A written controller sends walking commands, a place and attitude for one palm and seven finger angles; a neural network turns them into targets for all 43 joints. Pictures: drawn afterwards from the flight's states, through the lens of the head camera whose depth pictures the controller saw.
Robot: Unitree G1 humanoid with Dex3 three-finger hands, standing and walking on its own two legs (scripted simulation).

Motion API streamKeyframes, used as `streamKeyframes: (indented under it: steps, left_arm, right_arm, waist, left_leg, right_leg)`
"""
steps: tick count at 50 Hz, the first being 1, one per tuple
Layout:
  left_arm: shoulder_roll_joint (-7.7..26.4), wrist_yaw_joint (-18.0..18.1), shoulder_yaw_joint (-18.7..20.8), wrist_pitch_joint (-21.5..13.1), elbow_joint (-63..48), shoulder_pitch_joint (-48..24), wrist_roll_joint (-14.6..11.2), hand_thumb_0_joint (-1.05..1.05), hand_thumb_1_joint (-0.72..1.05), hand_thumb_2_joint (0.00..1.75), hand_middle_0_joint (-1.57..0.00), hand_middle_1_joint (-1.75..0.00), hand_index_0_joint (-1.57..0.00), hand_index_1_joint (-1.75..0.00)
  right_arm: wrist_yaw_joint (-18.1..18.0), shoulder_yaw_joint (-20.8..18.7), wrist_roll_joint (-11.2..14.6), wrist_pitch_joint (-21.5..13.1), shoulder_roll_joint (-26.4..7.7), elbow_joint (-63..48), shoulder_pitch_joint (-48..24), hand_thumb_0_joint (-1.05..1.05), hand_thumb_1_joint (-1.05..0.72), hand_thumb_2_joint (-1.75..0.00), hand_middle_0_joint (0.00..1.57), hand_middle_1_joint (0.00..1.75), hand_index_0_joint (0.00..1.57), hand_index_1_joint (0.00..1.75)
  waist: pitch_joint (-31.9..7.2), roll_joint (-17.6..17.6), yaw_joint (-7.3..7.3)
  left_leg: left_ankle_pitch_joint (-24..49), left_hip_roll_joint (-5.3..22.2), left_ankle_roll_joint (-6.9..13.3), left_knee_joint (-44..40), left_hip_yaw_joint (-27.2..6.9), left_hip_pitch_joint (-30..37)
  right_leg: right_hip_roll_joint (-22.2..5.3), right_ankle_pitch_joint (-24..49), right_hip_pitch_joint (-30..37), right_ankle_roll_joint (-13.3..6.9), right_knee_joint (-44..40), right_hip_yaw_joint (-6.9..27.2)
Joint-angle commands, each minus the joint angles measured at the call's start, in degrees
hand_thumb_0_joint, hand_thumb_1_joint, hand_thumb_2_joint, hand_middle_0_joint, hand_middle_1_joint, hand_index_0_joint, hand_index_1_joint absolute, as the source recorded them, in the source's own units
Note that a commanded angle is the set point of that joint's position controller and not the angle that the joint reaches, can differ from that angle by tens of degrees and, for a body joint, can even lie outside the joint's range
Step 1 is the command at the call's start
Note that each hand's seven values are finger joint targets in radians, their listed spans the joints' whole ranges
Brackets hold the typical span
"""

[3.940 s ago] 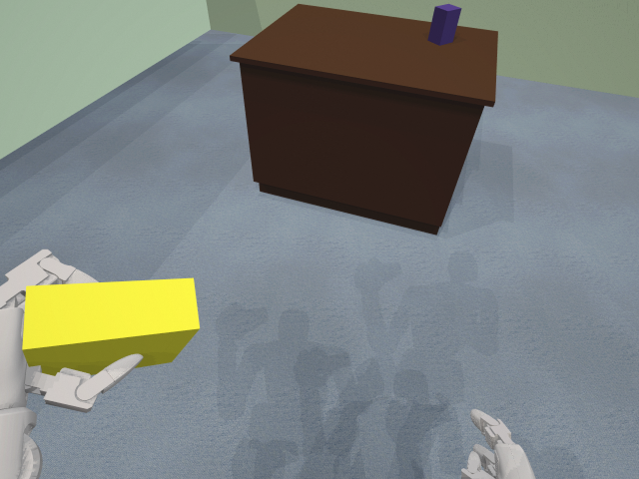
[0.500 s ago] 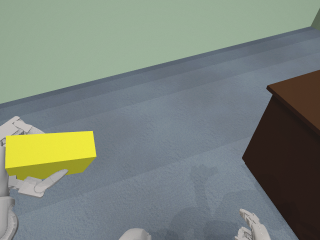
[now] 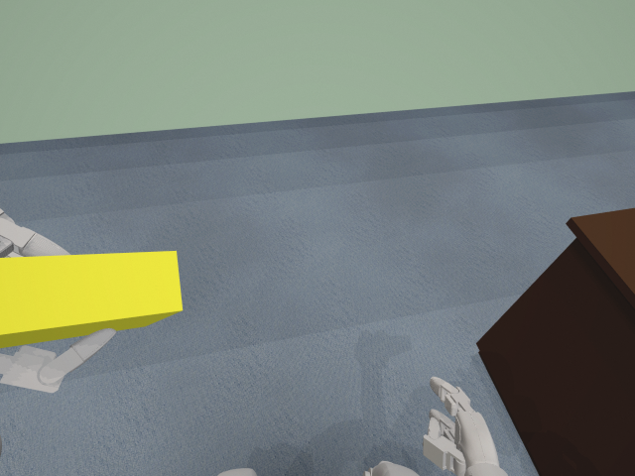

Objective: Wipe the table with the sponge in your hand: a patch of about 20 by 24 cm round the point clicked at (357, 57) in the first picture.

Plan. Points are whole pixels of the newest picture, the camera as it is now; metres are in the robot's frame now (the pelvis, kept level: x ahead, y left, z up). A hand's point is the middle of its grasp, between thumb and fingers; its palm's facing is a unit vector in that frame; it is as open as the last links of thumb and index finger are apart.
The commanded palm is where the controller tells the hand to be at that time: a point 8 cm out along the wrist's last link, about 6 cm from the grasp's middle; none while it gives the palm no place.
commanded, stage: turn to face it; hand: left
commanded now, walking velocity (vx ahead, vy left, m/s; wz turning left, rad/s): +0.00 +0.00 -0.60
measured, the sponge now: (109, 298) +0.23 +0.22 +0.17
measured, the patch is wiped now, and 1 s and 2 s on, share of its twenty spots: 0.00 0.00 0.00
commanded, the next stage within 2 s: none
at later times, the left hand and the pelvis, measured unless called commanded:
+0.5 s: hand (231, 301) +0.22 +0.11 +0.19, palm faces +0.14 -0.86 -0.50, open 9.5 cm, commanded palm +0.18 +0.17 +0.18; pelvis -0.04 -0.06 +0.01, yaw -15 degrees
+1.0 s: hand (342, 353) +0.20 +0.01 +0.18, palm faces -0.03 -0.87 -0.49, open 9.5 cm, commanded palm +0.16 +0.07 +0.18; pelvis -0.12 -0.08 -0.01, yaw -32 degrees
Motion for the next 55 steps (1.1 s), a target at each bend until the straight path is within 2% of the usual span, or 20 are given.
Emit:
streamKeyframes:
  steps: [1, 6, 7, 9, 10, 13, 18, 28, 32, 34, 35, 36, 38, 39, 42, 47, 49, 51, 52, 55]
  left_arm:
    - [6.4, 0.3, 1.8, -3.9, -13.2, -5.4, 0.0, 0.0, 0.1, 1.3, -1.2, -1.6, -1.2, -1.6]
    - [5.8, -0.4, 1.3, -2.2, -3.7, -10.6, 0.7, 0.0, 0.1, 1.3, -1.2, -1.6, -1.2, -1.6]
    - [6.6, -0.6, 1.4, -2.2, -2.1, -12.0, 0.9, 0.0, 0.1, 1.3, -1.2, -1.6, -1.2, -1.6]
    - [9.4, -0.1, 2.7, -1.6, -2.1, -13.3, 0.6, 0.0, 0.1, 1.3, -1.2, -1.6, -1.2, -1.6]
    - [9.0, -0.1, 3.5, -1.2, -1.5, -12.6, -0.3, 0.0, 0.1, 1.3, -1.2, -1.6, -1.2, -1.6]
    - [8.6, -0.1, 4.3, -2.4, -4.0, -5.3, -0.9, 0.0, 0.1, 1.3, -1.2, -1.6, -1.2, -1.6]
    - [11.3, 0.8, 6.9, -4.7, -10.3, -1.5, -1.6, 0.0, 0.1, 1.3, -1.2, -1.6, -1.2, -1.6]
    - [8.2, 0.6, 5.9, -3.7, -4.0, 2.0, -1.6, 0.0, 0.1, 1.3, -1.2, -1.6, -1.2, -1.6]
    - [7.8, -0.3, 3.5, -3.6, -5.4, -1.9, -0.8, 0.0, 0.1, 1.3, -1.2, -1.6, -1.2, -1.6]
    - [8.4, -0.9, 3.0, -4.5, -8.0, -5.0, -0.6, 0.0, 0.1, 1.3, -1.2, -1.6, -1.2, -1.6]
    - [8.2, -1.4, 3.2, -4.8, -10.0, -6.4, -0.2, 0.0, 0.1, 1.3, -1.2, -1.6, -1.2, -1.6]
    - [9.5, -1.2, 3.9, -4.5, -11.5, -7.3, 1.1, 0.0, 0.1, 1.3, -1.2, -1.6, -1.2, -1.6]
    - [13.1, -0.9, 7.3, -5.2, -15.1, -9.8, 2.2, 0.0, 0.1, 1.3, -1.2, -1.6, -1.2, -1.6]
    - [9.0, -1.2, 4.6, -4.3, -12.2, -6.6, 1.5, 0.0, 0.1, 1.3, -1.2, -1.6, -1.2, -1.6]
    - [5.4, -0.8, 0.3, -3.5, -9.9, -6.7, 0.9, 0.0, 0.1, 1.3, -1.2, -1.6, -1.2, -1.6]
    - [6.7, -0.9, 0.4, -2.5, -2.8, -12.9, 1.4, 0.0, 0.1, 1.3, -1.2, -1.6, -1.2, -1.6]
    - [7.9, -0.8, 1.2, -2.7, -2.9, -12.8, 1.6, 0.0, 0.1, 1.3, -1.2, -1.6, -1.2, -1.6]
    - [13.6, 0.4, 7.5, -3.9, -3.7, -9.5, 1.1, 0.0, 0.1, 1.3, -1.2, -1.6, -1.2, -1.6]
    - [12.4, 0.0, 7.4, -3.2, -5.5, -6.9, 0.0, 0.0, 0.1, 1.3, -1.2, -1.6, -1.2, -1.6]
    - [13.1, 0.1, 11.3, -4.7, -12.3, 5.5, -1.8, 0.0, 0.1, 1.3, -1.2, -1.6, -1.2, -1.6]
  right_arm:
    - [-1.1, -4.2, -0.3, -5.0, -12.2, -7.0, -1.3, 0.0, -0.9, -0.9, 0.2, 0.3, 0.2, 0.3]
    - [-1.0, -4.1, -0.2, -4.7, -11.9, -6.6, -1.4, 0.0, -0.9, -0.9, 0.2, 0.3, 0.2, 0.3]
    - [-1.1, -4.1, 0.1, -4.3, -11.2, -6.6, -1.3, 0.0, -0.9, -0.9, 0.2, 0.3, 0.2, 0.3]
    - [-1.5, -2.9, -0.2, -3.9, -9.0, -8.4, -4.1, 0.0, -0.9, -0.9, 0.2, 0.3, 0.2, 0.3]
    - [-1.4, -3.7, 0.0, -3.7, -10.1, -7.6, -3.8, 0.0, -0.9, -0.9, 0.2, 0.3, 0.2, 0.3]
    - [-1.2, -2.4, -0.2, -0.9, -9.0, -7.2, -5.4, 0.0, -0.9, -0.9, 0.2, 0.3, 0.2, 0.3]
    - [-1.1, -4.1, -0.2, 0.8, -11.4, -7.8, -5.6, 0.0, -0.9, -0.9, 0.2, 0.3, 0.2, 0.3]
    - [-0.3, -5.3, 0.7, 3.5, -13.9, -9.8, -3.7, 0.0, -0.9, -0.9, 0.2, 0.3, 0.2, 0.3]
    - [-0.1, -5.4, 0.4, 5.0, -14.1, -9.8, -1.0, 0.0, -0.9, -0.9, 0.2, 0.3, 0.2, 0.3]
    - [-0.5, -5.6, -0.3, 4.9, -14.9, -10.6, -1.1, 0.0, -0.9, -0.9, 0.2, 0.3, 0.2, 0.3]
    - [-0.5, -5.8, -0.9, 4.4, -15.7, -11.2, -2.5, 0.0, -0.9, -0.9, 0.2, 0.3, 0.2, 0.3]
    - [-0.8, -5.6, -0.4, 3.2, -13.9, -12.0, -3.4, 0.0, -0.9, -0.9, 0.2, 0.3, 0.2, 0.3]
    - [-0.5, -5.6, -0.3, 2.4, -12.0, -11.0, -3.4, 0.0, -0.9, -0.9, 0.2, 0.3, 0.2, 0.3]
    - [-0.2, -5.7, -0.3, 2.0, -12.5, -10.9, -3.3, 0.0, -0.9, -0.9, 0.2, 0.3, 0.2, 0.3]
    - [0.3, -5.0, 0.8, 0.7, -13.0, -9.2, -1.2, 0.0, -0.9, -0.9, 0.2, 0.3, 0.2, 0.3]
    - [0.2, -5.4, 0.4, -1.3, -14.2, -8.0, 0.8, 0.0, -0.9, -0.9, 0.2, 0.3, 0.2, 0.3]
    - [0.5, -5.1, 1.0, -1.4, -13.2, -8.3, 0.7, 0.0, -0.9, -0.9, 0.2, 0.3, 0.2, 0.3]
    - [0.0, -4.1, 0.4, -1.2, -11.0, -9.7, -3.0, 0.0, -0.9, -0.9, 0.2, 0.3, 0.2, 0.3]
    - [-0.1, -5.4, 1.0, -0.2, -11.5, -9.4, -3.3, 0.0, -0.9, -0.9, 0.2, 0.3, 0.2, 0.3]
    - [0.7, -3.0, 0.5, 2.5, -9.6, -9.8, -5.7, 0.0, -0.9, -0.9, 0.2, 0.3, 0.2, 0.3]
  waist:
    - [-11.1, 18.0, -1.7]
    - [-9.3, 11.6, -0.61]
    - [-8.4, 5.4, -0.78]
    - [-8.1, -15.4, -0.33]
    - [-9.4, -16.3, -0.23]
    - [-13.0, -3.2, -0.35]
    - [-15.1, 0.5, -0.22]
    - [-15.8, -5.4, 1.02]
    - [-16.1, -4.4, -0.81]
    - [-13.2, 3.7, -1.62]
    - [-11.0, 13.9, -1.05]
    - [-9.2, 16.0, 0.08]
    - [-9.0, 14.8, 0.86]
    - [-4.8, 16.3, 0.27]
    - [-1.6, 17.6, -0.37]
    - [-4.9, 14.4, -1.22]
    - [-8.7, 7.6, -0.85]
    - [-12.3, -15.3, 0.42]
    - [-15.9, -15.1, 0.27]
    - [-17.8, -2.8, 0.14]
  left_leg:
    - [12.0, 14.9, 5.7, -13.2, -5.7, 4.5]
    - [0.6, 13.6, 1.6, -3.7, -1.6, 0.9]
    - [-4.9, 10.6, 0.0, 3.3, 0.3, 0.2]
    - [-24.1, -2.1, -3.8, 24.7, -1.7, -11.4]
    - [-20.4, -2.0, -4.2, 32.9, -6.9, -10.8]
    - [-12.1, -1.6, -5.5, 39.4, -9.6, -16.5]
    - [-10.0, -2.6, -5.2, 33.2, -9.3, -13.7]
    - [-16.7, -5.4, -3.1, 6.9, -6.8, -2.2]
    - [-13.4, -5.4, -0.8, -7.1, -3.9, 10.1]
    - [-14.8, 3.4, 3.5, -14.6, -11.2, 16.5]
    - [-14.8, 14.2, 7.7, -18.7, -20.9, 16.1]
    - [-7.7, 21.3, 11.1, -19.6, -22.6, 11.0]
    - [-5.8, 19.6, 9.3, -18.5, -14.1, 1.1]
    - [-2.6, 18.3, 9.2, -17.1, -10.7, -0.1]
    - [11.8, 15.3, 4.5, -12.6, -2.1, 4.3]
    - [18.4, 13.7, 0.6, -1.2, 2.3, 7.1]
    - [14.7, 9.9, -1.5, 13.3, 3.7, 5.0]
    - [-26.3, -1.1, -5.0, 36.0, -1.9, -15.6]
    - [-23.1, 0.2, -4.7, 39.2, -9.6, -11.8]
    - [-16.2, 0.1, -5.2, 38.0, -10.2, -15.7]
  right_leg:
    - [1.7, 1.3, 6.3, 0.3, -9.1, -1.2]
    - [3.0, 8.1, 13.1, 0.4, -22.0, -1.8]
    - [0.0, 12.7, 12.4, -1.2, -27.2, 2.7]
    - [-15.7, 38.0, 13.5, -10.5, -35.4, 29.6]
    - [-16.0, 35.1, 12.3, -10.3, -37.3, 31.6]
    - [-11.4, 35.4, 20.4, -10.7, -31.8, 24.7]
    - [-8.9, 28.4, 20.8, -9.5, -34.1, 22.3]
    - [-6.5, 10.2, 15.7, -9.7, -40.4, 30.2]
    - [-2.4, 4.9, 8.4, -5.4, -41.0, 28.0]
    - [3.2, 1.0, -2.0, -2.5, -31.2, 23.7]
    - [8.5, 0.5, -8.3, -0.8, -15.4, 15.7]
    - [8.0, -0.2, -10.0, 0.1, 3.0, 9.8]
    - [5.3, 0.0, -5.3, -0.3, 17.2, 8.9]
    - [3.8, -0.9, -7.3, 0.1, 17.0, 7.8]
    - [2.6, -0.7, -4.1, 0.7, -0.1, 2.3]
    - [6.0, 7.4, 10.2, 1.2, -20.0, -4.4]
    - [2.0, 20.3, 18.3, -1.6, -29.4, 0.4]
    - [-15.5, 62.7, 27.1, -12.2, -29.0, 28.3]
    - [-15.0, 52.8, 23.7, -10.9, -30.2, 29.3]
    - [-11.2, 40.1, 26.2, -12.8, -27.8, 23.8]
